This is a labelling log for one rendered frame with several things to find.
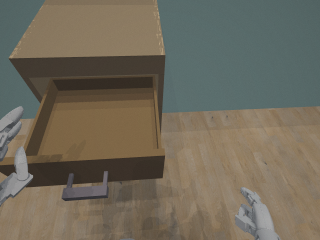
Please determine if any handle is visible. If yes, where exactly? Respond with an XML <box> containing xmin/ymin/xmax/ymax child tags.
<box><xmin>62</xmin><ymin>171</ymin><xmax>109</xmax><ymax>201</ymax></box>

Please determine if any drawer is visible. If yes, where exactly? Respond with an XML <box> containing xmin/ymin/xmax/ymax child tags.
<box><xmin>0</xmin><ymin>75</ymin><xmax>165</xmax><ymax>188</ymax></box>

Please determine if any robot right forearm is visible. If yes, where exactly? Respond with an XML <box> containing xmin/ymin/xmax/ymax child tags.
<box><xmin>254</xmin><ymin>229</ymin><xmax>281</xmax><ymax>240</ymax></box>

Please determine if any robot left hand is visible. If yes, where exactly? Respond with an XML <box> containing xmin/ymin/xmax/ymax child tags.
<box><xmin>0</xmin><ymin>106</ymin><xmax>33</xmax><ymax>207</ymax></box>

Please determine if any robot right hand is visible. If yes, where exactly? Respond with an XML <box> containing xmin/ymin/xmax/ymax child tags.
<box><xmin>235</xmin><ymin>187</ymin><xmax>275</xmax><ymax>237</ymax></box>

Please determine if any cabinet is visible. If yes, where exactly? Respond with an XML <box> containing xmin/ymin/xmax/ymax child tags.
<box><xmin>8</xmin><ymin>0</ymin><xmax>166</xmax><ymax>135</ymax></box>

